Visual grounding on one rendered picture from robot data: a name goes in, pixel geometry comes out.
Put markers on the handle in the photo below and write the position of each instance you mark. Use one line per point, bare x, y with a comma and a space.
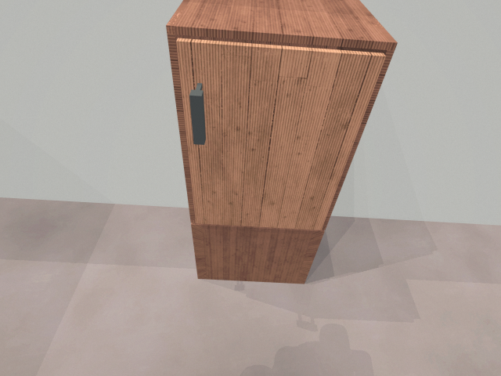
196, 98

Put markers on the cupboard door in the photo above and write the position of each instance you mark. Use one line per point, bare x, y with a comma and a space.
280, 123

